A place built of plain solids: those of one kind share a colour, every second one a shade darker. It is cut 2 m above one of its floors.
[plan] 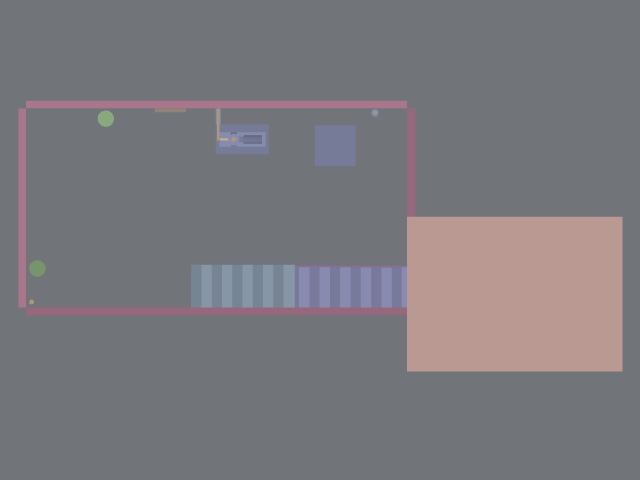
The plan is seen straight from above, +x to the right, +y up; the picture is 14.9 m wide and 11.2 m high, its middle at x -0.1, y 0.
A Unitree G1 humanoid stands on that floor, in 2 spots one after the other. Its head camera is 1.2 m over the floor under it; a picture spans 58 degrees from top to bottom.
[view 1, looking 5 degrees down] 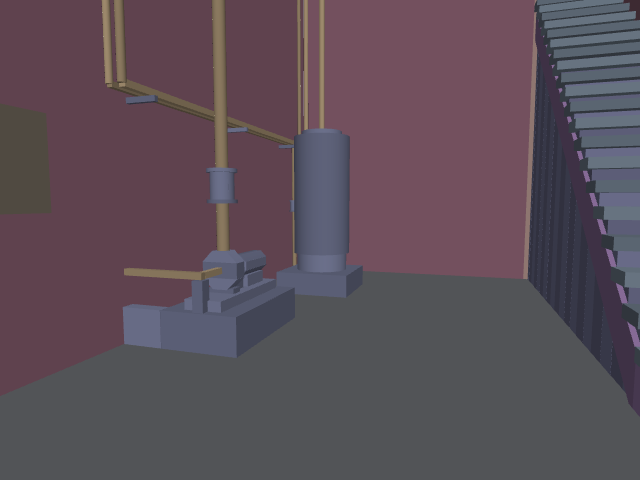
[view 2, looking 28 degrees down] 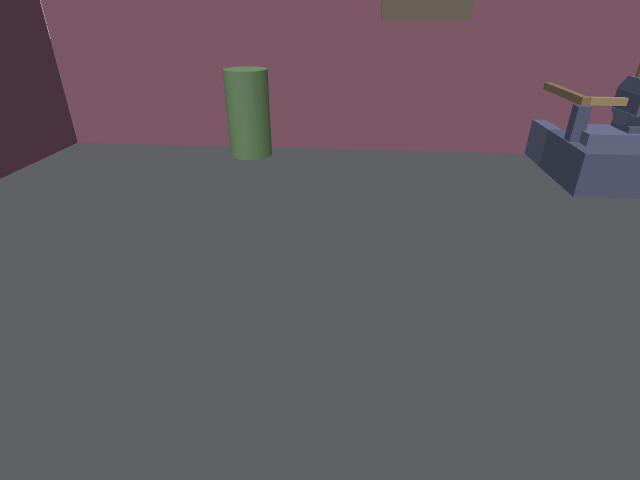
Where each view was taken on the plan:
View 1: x -5.43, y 0.38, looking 18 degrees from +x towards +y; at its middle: plant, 5.61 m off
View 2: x -4.11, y -1.08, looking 95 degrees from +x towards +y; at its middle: ground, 2.56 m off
